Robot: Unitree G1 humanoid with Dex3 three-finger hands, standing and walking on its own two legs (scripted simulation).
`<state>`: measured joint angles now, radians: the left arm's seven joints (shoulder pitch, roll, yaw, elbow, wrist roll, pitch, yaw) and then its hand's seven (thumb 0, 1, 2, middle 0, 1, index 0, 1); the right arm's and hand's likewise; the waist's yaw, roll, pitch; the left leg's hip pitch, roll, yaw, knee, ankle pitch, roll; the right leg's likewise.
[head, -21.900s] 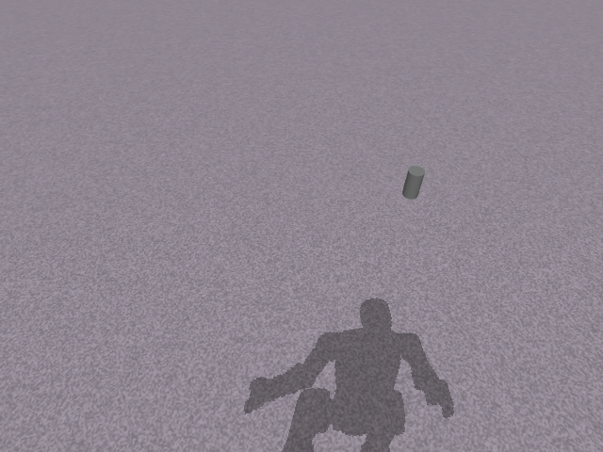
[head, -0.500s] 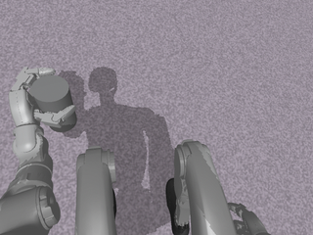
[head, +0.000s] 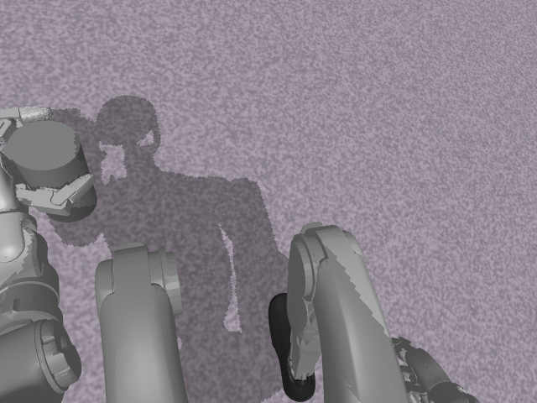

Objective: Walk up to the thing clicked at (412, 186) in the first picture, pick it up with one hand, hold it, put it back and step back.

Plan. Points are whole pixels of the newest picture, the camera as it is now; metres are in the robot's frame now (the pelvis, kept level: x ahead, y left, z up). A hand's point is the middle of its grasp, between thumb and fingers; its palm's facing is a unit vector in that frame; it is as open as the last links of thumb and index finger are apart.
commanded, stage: crouch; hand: left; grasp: from the side
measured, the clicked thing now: (59, 176) +0.43 +0.27 -0.11
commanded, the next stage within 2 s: lower in 0.10 s
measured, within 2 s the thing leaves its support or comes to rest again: neither
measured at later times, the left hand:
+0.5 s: hand (69, 178) +0.44 +0.27 -0.14, palm faces +0.28 -0.96 -0.01, open 11.0 cm
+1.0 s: hand (76, 183) +0.45 +0.27 -0.18, palm faces +0.31 -0.95 -0.02, open 11.0 cm
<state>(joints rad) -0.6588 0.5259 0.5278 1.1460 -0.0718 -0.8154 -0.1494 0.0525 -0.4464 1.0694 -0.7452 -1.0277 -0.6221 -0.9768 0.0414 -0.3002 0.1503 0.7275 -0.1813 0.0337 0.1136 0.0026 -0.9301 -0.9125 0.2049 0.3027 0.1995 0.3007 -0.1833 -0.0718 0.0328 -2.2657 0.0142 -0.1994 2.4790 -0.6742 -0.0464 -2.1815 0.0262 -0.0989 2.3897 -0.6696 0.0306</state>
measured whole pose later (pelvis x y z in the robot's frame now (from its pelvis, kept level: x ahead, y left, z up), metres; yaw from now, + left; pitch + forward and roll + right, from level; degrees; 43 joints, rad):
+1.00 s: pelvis -0.01 +0.01 -0.03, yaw -6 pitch +15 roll -14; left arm -0.66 0.76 0.57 1.37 -0.06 -1.00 -0.03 0.05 -0.45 1.07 -0.76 -1.01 -0.63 -0.96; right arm -0.12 -0.36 0.41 0.61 -0.32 0.03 0.14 0.00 -0.93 -0.91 0.21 0.30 0.20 0.30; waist -0.26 -0.23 0.26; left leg -2.24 0.01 -0.34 2.64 -0.70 -0.04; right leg -2.11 0.07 -0.20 2.44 -0.64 0.07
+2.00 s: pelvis -0.01 +0.03 -0.03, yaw -8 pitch +12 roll -18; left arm -0.68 0.86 0.53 1.46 -0.07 -1.09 0.01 -0.01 -0.45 0.31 -0.49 -0.42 -0.48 -0.40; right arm -0.16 -0.37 0.50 0.55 -0.36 0.04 0.14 0.00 -0.93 -0.90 0.21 0.30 0.20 0.30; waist -0.27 -0.27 0.30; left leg -2.22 0.02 -0.39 2.67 -0.70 -0.02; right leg -2.06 0.10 -0.24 2.41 -0.62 0.07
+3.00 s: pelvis +0.00 +0.02 +0.07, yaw +1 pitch +31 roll -8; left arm -0.35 0.65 0.41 0.72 0.05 -0.24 -0.05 -0.02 -0.54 0.06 -0.06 -0.06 -0.06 -0.06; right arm 0.10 -0.27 0.06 0.60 -0.01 0.17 0.05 0.00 -0.91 -0.90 0.21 0.30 0.20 0.30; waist -0.07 0.00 -0.11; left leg -2.16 0.04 -0.12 2.26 -0.67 0.02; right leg -2.07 0.02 -0.06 2.17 -0.66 0.04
